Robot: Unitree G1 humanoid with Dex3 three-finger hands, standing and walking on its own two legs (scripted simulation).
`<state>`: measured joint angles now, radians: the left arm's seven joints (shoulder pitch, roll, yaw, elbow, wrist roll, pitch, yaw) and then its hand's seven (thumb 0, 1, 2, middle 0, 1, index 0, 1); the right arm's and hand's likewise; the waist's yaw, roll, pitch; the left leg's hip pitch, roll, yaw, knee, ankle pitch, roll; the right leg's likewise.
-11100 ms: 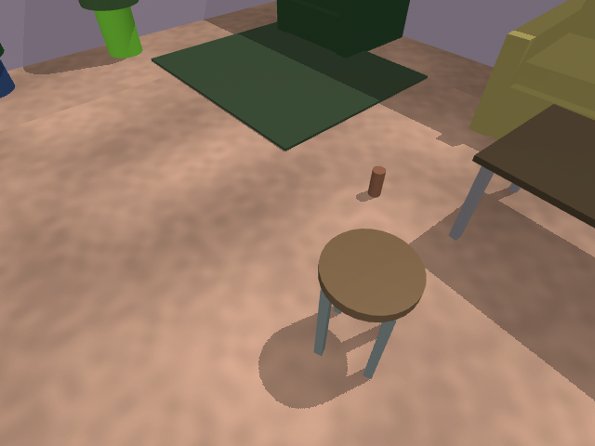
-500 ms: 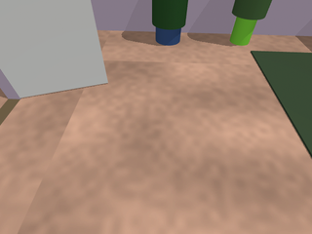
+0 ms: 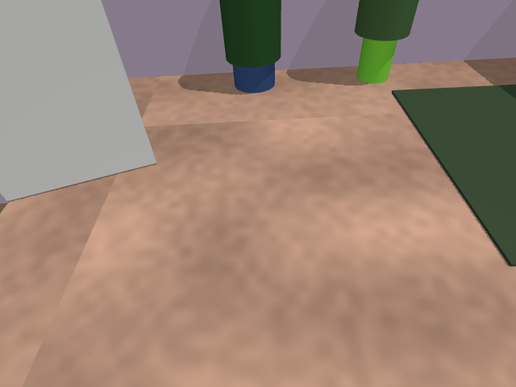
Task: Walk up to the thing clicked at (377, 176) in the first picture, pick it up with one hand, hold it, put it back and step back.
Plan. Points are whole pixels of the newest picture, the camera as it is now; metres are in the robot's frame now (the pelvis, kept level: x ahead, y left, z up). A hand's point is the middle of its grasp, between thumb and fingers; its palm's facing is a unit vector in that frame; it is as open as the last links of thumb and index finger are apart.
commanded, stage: walk up
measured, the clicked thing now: out of the picture +0.31 -1.15 -0.69
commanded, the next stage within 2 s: none
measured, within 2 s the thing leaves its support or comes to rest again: neither
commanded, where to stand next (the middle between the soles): +1.10 +0.03 m, yaw -3 degrees
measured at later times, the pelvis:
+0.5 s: pelvis +0.24 +0.03 +0.01, yaw -2 degrees
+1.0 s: pelvis +0.48 +0.00 +0.01, yaw -1 degrees
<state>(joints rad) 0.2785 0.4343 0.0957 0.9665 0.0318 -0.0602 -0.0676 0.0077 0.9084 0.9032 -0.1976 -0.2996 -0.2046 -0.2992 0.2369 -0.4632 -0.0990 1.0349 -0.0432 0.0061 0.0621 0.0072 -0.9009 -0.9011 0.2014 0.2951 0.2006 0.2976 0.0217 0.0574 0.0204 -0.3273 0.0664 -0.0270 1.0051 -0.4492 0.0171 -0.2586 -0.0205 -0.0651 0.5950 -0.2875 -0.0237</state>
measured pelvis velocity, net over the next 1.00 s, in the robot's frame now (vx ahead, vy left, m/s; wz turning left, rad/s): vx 0.48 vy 0.00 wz -0.02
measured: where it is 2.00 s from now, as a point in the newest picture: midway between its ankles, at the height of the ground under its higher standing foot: (275, 254)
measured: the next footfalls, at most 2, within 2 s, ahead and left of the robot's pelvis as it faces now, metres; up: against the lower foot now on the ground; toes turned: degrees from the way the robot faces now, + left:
left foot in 0.32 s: +0.32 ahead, +0.15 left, +0.00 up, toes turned +5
right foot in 0.72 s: +0.50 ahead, -0.14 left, +0.00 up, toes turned -7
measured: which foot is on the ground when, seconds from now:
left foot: up 0.00-0.30, down 0.32-0.74, up 0.76-1.00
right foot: down 0.00-0.36, up 0.38-0.70, down 0.72-1.00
